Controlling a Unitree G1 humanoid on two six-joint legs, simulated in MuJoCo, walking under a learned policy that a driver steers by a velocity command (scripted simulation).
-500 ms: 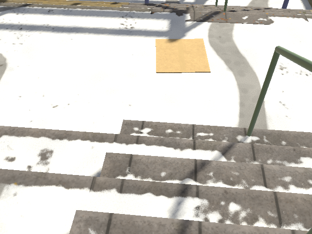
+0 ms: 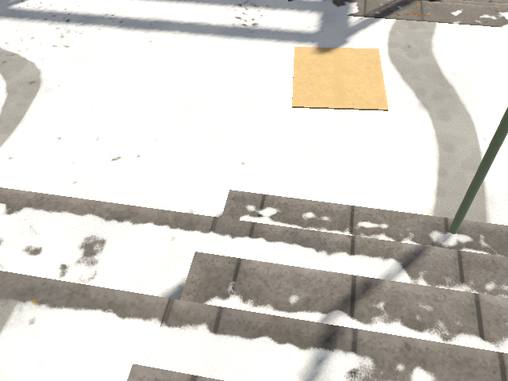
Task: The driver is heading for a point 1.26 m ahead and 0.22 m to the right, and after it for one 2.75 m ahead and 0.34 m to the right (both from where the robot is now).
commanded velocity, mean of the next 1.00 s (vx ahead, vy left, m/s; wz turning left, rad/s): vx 0.39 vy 0.00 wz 0.00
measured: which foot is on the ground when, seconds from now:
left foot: up 0.00-0.02, down 0.04-0.52, up 0.54-1.00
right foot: down 0.00-0.06, up 0.08-0.48, down 0.50-1.00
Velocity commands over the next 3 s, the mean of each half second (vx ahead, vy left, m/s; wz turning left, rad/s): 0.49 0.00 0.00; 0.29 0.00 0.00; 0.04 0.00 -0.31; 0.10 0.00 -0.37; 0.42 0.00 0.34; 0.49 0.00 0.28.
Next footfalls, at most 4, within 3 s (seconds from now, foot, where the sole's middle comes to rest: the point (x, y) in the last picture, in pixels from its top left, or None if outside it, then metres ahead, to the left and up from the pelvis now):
0.04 left None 0.15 0.12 -0.84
0.50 right None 0.42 -0.13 -0.98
1.04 left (269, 364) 0.67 0.08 -1.12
1.58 right None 0.45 -0.19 -0.98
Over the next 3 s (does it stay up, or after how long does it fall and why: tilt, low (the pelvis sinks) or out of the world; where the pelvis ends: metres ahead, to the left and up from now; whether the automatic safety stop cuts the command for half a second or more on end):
stays up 1.01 -0.24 -0.50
